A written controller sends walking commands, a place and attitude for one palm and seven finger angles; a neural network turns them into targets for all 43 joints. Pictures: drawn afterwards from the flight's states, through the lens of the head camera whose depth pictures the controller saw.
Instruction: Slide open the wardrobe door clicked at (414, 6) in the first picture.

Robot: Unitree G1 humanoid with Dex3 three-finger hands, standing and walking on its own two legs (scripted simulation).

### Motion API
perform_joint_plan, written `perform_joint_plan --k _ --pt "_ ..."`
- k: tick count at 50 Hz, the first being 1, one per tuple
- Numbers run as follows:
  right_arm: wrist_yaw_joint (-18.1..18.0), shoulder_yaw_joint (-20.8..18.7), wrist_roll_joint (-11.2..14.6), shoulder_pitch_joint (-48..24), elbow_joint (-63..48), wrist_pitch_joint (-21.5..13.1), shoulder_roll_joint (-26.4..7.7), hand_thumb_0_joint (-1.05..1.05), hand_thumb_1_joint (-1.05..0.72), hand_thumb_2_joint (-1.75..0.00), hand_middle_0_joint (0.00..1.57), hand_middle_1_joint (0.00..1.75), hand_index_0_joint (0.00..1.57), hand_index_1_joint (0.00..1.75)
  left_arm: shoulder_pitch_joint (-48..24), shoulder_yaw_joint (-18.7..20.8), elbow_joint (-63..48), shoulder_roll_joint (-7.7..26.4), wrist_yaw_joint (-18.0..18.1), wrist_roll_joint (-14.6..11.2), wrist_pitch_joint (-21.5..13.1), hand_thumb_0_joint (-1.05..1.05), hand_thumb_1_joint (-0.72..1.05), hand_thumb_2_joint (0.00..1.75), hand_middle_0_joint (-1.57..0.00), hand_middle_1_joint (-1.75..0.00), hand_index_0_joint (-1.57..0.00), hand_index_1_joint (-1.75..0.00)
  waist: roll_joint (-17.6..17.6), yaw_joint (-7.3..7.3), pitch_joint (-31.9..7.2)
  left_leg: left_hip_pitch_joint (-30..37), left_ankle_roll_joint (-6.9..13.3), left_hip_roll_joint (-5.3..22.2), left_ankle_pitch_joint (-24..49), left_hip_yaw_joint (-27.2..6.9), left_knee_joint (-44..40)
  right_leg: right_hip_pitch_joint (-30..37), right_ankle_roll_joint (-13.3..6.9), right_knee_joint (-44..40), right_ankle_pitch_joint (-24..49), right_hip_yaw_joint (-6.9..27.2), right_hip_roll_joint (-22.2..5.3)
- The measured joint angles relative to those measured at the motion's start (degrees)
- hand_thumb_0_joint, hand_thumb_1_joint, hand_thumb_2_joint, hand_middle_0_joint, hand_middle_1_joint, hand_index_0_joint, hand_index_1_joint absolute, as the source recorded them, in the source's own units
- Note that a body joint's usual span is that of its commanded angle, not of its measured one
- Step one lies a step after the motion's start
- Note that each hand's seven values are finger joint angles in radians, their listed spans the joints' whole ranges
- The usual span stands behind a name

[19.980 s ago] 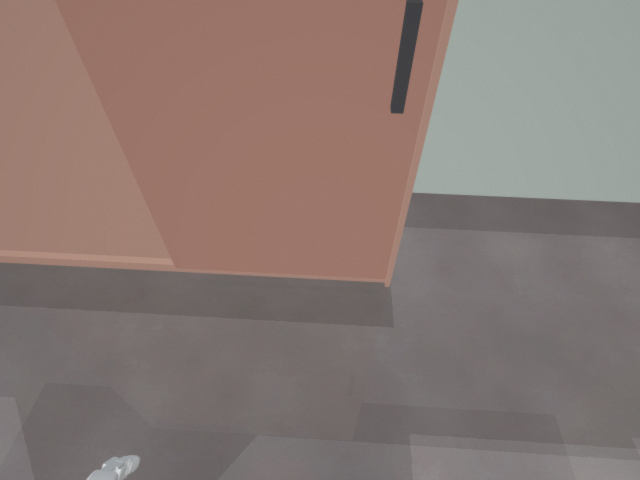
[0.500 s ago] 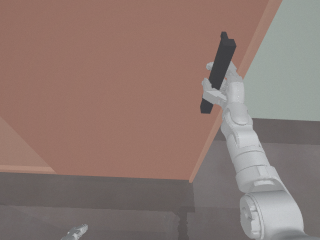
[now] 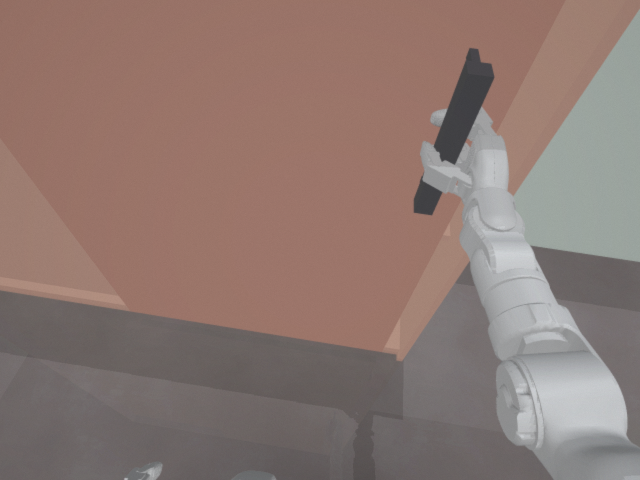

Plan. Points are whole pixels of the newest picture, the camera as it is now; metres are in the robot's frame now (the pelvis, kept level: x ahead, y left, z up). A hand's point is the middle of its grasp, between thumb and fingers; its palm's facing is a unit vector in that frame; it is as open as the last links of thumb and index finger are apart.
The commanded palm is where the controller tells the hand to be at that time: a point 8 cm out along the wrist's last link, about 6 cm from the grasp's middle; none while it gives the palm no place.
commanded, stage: step sideways, sliding the door along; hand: right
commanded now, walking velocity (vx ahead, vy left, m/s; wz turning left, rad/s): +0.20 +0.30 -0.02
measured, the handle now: (445, 139) +0.53 -0.09 +0.14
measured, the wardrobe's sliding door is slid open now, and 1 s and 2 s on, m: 0.05 0.18 0.49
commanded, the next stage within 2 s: none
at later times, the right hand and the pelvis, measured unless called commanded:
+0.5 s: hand (410, 163) +0.48 -0.05 +0.14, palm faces +0.06 +1.00 -0.08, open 6.6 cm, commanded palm +0.45 -0.04 +0.15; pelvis +0.03 +0.09 +0.01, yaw -2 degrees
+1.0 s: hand (323, 146) +0.49 +0.07 +0.14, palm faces +0.29 +0.95 -0.07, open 6.5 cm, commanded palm +0.45 +0.10 +0.14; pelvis +0.11 +0.27 +0.01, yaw -10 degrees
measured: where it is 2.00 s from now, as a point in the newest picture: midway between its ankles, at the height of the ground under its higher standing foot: (103, 468)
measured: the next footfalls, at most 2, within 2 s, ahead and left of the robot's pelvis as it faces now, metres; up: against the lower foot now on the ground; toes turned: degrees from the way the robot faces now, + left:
right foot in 0.36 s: +0.07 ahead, -0.08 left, +0.00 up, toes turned -14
left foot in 0.70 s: +0.19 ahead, +0.34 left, +0.00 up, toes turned -1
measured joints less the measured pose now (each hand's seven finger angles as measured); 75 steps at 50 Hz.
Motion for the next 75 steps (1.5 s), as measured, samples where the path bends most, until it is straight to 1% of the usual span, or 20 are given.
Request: perform_joint_plan --k 5,10,16,19,24,29,34,37,39,41,43,44,49,56,59,62,67,70,73,75 --pt "0.72 -1.56 -0.91 -0.47 0.32 0.33 0.45 -0.01 -0.65 -0.77 0.32 1.29 0.24 1.4 -1.03 -0.66 1.63 -0.03 0.11 -0.4 -0.12 0.01 0.9 0.9 -0.2 -0.3 -0.2 -0.3 -2.05 0.07 2.66 4.81 2.37 -1.35 3.14 3.15 -5.36 -0.07 0.47 6.39 -1.65 2.24 -1.83" --pt "0.74 -1.46 -3.26 -0.05 -1.97 0.25 2.86 0.0 -0.65 -0.8 0.32 1.29 0.24 1.4 -3.16 0.12 3.28 0.4 0.58 0.7 -1.22 0.01 0.9 0.9 -0.2 -0.3 -0.2 -0.3 1.15 -2.14 5.02 8.48 3.78 0.61 3.98 3.39 -9.6 -4.23 -0.03 22.2 -6.49 -0.14 1.86" --pt "1.79 0.38 -4.94 3.09 -9.07 -2.14 3.76 -0.03 -0.62 -0.81 0.36 1.33 0.26 1.4 -6.0 0.94 0.41 1.7 1.4 1.85 -2.13 0.01 0.9 0.9 -0.2 -0.3 -0.2 -0.3 3.94 -4.07 6.45 9.51 4.26 0.97 4.96 3.91 -12.64 -0.71 0.5 3.87 2.73 -7.49 1.52" --pt "1.61 1.76 -3.42 4.95 -13.71 -3.07 2.16 -0.04 -0.61 -0.82 0.39 1.35 0.27 1.4 -8.65 1.66 -1.34 2.25 0.72 1.28 -2.86 0.01 0.9 0.9 -0.2 -0.3 -0.2 -0.3 3.81 -4.9 6.79 1.55 0.8 -0.86 1.99 2.3 3.76 3.84 -1.91 -6.83 7.78 -8.76 -0.47" --pt "1.38 1.88 -2.97 6.66 -19.42 -1.4 -0.01 -0.04 -0.63 -0.84 0.4 1.38 0.23 1.4 -13.11 1.68 -1.44 0.21 -1.81 0.62 -3.1 0.01 0.91 0.9 -0.2 -0.3 -0.2 -0.3 2.69 -5.55 10.78 -10.12 -0.72 1.22 -0.06 -1.14 25.0 5.07 1.21 -3.93 3.65 -6.52 -4.76" --pt "0.91 3.97 -2.69 7.8 -23.08 0.8 -0.18 -0.03 -0.66 -0.85 0.37 1.39 0.21 1.4 -10.31 0.42 -2.31 -2.25 -2.19 -0.75 -3.54 0.01 0.9 0.9 -0.2 -0.3 -0.2 -0.3 0.85 -9.55 11.46 -10.22 -2.42 7.1 6.15 -0.93 10.25 6.86 4.9 -5.99 4.39 -3.27 -9.87" --pt "-0.66 4.11 -1.66 10.43 -27.31 1.8 -1.3 -0.03 -0.69 -0.85 0.38 1.39 0.17 1.4 -7.29 -0.8 -3.18 -3.72 -2.54 -1.79 -5.16 0.01 0.9 0.9 -0.2 -0.3 -0.2 -0.3 -0.66 -11.71 11.27 -1.71 -3.05 7.02 11.27 1.43 -4.21 7.29 8.01 -4.64 3.08 0.97 -13.23" --pt "-2.09 0.9 -1.4 13.13 -30.24 2.03 -1.39 -0.04 -0.67 -0.84 0.39 1.4 0.16 1.4 -9.23 -0.7 -2.14 -1.93 -2.28 -2.47 -5.42 0.01 0.9 0.9 -0.2 -0.3 -0.2 -0.3 -3.85 -9.94 11.69 0.77 -3.73 5.51 10.32 4.36 -5.29 3.64 4.06 2.98 -0.36 5.32 -13.82" --pt "-2.87 -0.74 -1.78 15.59 -32.98 2.66 -0.98 -0.05 -0.66 -0.84 0.41 1.4 0.16 1.4 -11.47 0.17 -1.19 -0.2 -1.19 -2.1 -5.27 0.01 0.9 0.9 -0.2 -0.3 -0.2 -0.3 -3.69 -8.53 11.55 -0.46 -2.86 6.83 8.66 4.7 -4.04 0.06 2.66 11.91 -8.3 5.93 -8.36" --pt "-3.62 -1.12 -1.94 17.61 -36.13 3.41 0.08 -0.05 -0.66 -0.84 0.42 1.4 0.16 1.4 -12.88 0.99 -1.21 1.57 -0.2 -2.03 -6.04 0.01 0.9 0.9 -0.2 -0.3 -0.2 -0.3 -3.32 -7.27 11.75 -0.36 -2.26 7.88 9.3 5.33 -5.33 -0.9 1.85 12.65 -10.83 3.38 -3.65" --pt "-4.19 -0.48 -1.97 19.07 -39.02 3.31 1.35 -0.04 -0.66 -0.84 0.43 1.4 0.17 1.4 -13.62 1.64 -2.08 3.08 0.22 -1.87 -6.46 0.01 0.91 0.9 -0.2 -0.3 -0.2 -0.3 -3.55 -6.54 12.1 -0.71 -1.3 7.52 11.42 6.51 -5.31 1.91 1.3 1.98 -1.04 -1.07 -2.18" --pt "-4.13 0.2 -1.8 19.59 -40.37 3.16 1.87 -0.03 -0.67 -0.84 0.43 1.4 0.18 1.4 -13.54 2.13 -2.91 3.54 0.02 -1.68 -6.31 0.01 0.91 0.9 -0.2 -0.3 -0.2 -0.3 -3.97 -6.64 11.98 -1.59 -1.36 6.44 12.45 6.83 -3.62 3.83 0.17 -3.14 10.02 -2.4 -3.16" --pt "-2.73 3.08 -4.7 21.1 -43.52 1.79 3.15 -0.01 -0.69 -0.82 0.41 1.4 0.21 1.4 -12.54 3.28 -6.34 1.27 -4.46 -1.01 -6.13 0.01 0.91 0.9 -0.2 -0.29 -0.2 -0.3 0.21 -10.35 13.95 -4.88 -1.49 2.32 -0.5 1.52 8.37 8.99 2.55 -6.97 3.89 -3.4 -6.69" --pt "-2.01 3.98 -4.4 28.89 -48.58 1.37 2.52 -0.02 -0.68 -0.82 0.42 1.4 0.2 1.38 -11.29 0.64 -10.12 -1.49 -5.73 -0.62 -7.61 0.01 0.9 0.9 -0.2 -0.3 -0.2 -0.3 -0.85 -11.87 11.45 0.48 -2.56 3.25 9.44 1.63 -4.46 13.24 7.88 -8.78 3.08 -3.16 -12.84" --pt "-2.4 2.72 -4.19 32.22 -50.96 0.9 2.99 -0.03 -0.66 -0.82 0.43 1.4 0.22 1.37 -13.18 -0.3 -9.71 -1.66 -5.47 -1.32 -7.29 0.01 0.9 0.9 -0.2 -0.3 -0.2 -0.3 -3.93 -10.35 11.41 2.78 -0.44 1.26 9.76 4.22 -6.1 10.31 4.68 -0.38 0.26 0.06 -15.14" --pt "-2.94 2.89 -4.21 36.17 -54.63 0.66 4.75 -0.03 -0.67 -0.81 0.44 1.4 0.22 1.36 -15.74 -0.19 -8.18 -1.1 -4.57 -0.62 -6.9 0.01 0.9 0.9 -0.2 -0.3 -0.2 -0.3 -2.16 -9.62 10.43 0.07 2.88 2.6 9.74 3.19 -6.44 2.78 2.35 15.96 -13.06 3.67 -5.12" --pt "-4.1 7.19 -6.2 39.91 -59.57 -0.88 8.52 -0.01 -0.7 -0.79 0.41 1.4 0.21 1.37 -17.21 0.35 -8.32 0.16 -4.34 -0.37 -6.96 0.01 0.91 0.9 -0.2 -0.3 -0.2 -0.3 -0.23 -7.77 11.83 0.79 3.55 2.69 16.08 2.56 -14.11 -0.67 2.0 12.47 -13.72 -0.68 3.81" --pt "-3.16 10.54 -7.47 39.92 -60.16 -2.28 8.47 -0.01 -0.7 -0.78 0.38 1.4 0.21 1.36 -16.78 0.23 -9.39 -0.36 -4.7 0.0 -5.26 0.01 0.91 0.9 -0.2 -0.3 -0.2 -0.3 2.0 -7.1 11.96 0.76 4.1 1.28 18.57 1.55 -16.15 1.78 1.82 1.02 -5.77 -4.18 4.61" --pt "-1.4 13.67 -7.65 39.07 -59.36 -3.69 6.54 -0.01 -0.68 -0.76 0.37 1.4 0.21 1.37 -15.26 0.08 -10.48 -0.96 -5.08 0.61 -4.1 0.01 0.91 0.9 -0.2 -0.3 -0.2 -0.3 2.67 -5.97 9.47 -1.09 2.65 -2.06 15.78 1.29 -12.68 7.57 -0.76 -11.05 11.01 -6.48 0.93" --pt "-0.45 14.75 -7.66 37.14 -57.34 -4.82 4.8 -0.02 -0.65 -0.73 0.37 1.4 0.22 1.37 -15.27 0.73 -9.86 -2.34 -5.34 1.26 -3.93 0.01 0.91 0.9 -0.2 -0.3 -0.2 -0.3 4.9 -5.95 10.14 -3.59 0.1 -2.18 5.6 -0.9 -2.55 9.04 -1.07 -9.74 5.64 -7.71 0.44"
